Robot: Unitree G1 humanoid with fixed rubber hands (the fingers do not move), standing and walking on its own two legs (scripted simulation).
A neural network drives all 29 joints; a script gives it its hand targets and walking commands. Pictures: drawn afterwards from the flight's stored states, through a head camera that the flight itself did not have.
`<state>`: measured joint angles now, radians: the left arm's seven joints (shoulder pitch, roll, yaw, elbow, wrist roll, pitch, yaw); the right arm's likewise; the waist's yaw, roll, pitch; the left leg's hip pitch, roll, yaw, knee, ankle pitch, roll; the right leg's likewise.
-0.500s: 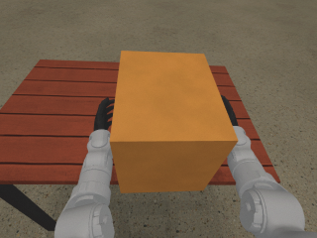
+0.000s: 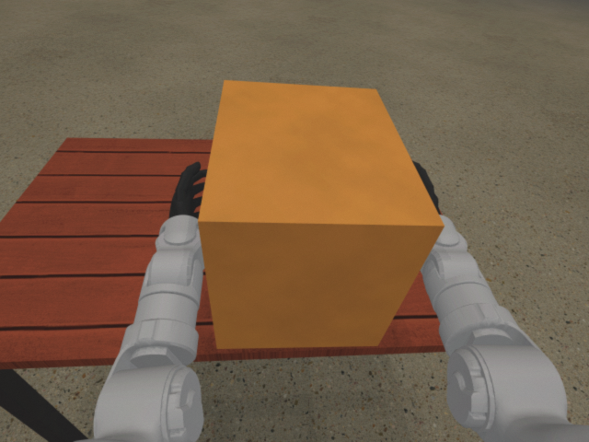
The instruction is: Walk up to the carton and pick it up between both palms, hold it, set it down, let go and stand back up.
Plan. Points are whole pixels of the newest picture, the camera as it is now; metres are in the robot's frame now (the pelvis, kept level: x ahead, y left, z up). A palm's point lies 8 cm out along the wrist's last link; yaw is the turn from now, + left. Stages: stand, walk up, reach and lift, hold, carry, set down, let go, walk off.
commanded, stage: reach and lift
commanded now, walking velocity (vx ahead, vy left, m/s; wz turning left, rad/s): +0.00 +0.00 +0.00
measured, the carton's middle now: (300, 212) +0.43 +0.02 +0.11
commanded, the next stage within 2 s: hold in 1.76 s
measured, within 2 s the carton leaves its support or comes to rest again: neither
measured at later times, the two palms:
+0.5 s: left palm (182, 207) +0.37 +0.18 +0.17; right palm (434, 208) +0.38 -0.15 +0.18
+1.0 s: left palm (181, 187) +0.36 +0.18 +0.20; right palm (453, 188) +0.37 -0.16 +0.22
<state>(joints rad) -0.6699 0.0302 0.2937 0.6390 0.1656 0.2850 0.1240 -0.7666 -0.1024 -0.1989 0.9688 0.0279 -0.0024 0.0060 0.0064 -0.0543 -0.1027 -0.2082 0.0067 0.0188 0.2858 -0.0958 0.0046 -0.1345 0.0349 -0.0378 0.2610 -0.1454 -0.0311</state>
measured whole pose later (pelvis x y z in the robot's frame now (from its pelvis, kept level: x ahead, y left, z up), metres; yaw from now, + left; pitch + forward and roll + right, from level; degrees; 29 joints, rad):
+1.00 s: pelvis -0.01 +0.00 +0.00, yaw +1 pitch -4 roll +0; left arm -0.70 0.08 0.31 0.40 0.15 0.65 0.04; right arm -0.83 -0.12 -0.07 0.72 0.24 0.38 -0.15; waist -0.08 -0.04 -0.12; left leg -0.15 0.00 0.00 0.32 -0.11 0.00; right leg -0.07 0.03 -0.06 0.30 -0.17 -0.03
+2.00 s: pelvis +0.00 +0.00 +0.00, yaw +1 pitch -2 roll -1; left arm -0.75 0.10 0.30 0.34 0.12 0.80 0.06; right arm -0.93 -0.20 0.01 0.72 0.39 0.52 -0.20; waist -0.08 -0.01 -0.17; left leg -0.18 0.01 0.00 0.37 -0.15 0.00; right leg -0.07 0.04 -0.05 0.29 -0.18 -0.03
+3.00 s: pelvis +0.00 +0.00 +0.00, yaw +1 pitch -1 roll -1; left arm -0.82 0.12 0.31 0.42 0.11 0.83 0.07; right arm -1.01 -0.21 0.00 0.80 0.40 0.57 -0.21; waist -0.07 0.00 -0.21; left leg -0.21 0.02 0.00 0.37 -0.15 0.00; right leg -0.10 0.05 -0.05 0.29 -0.17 -0.03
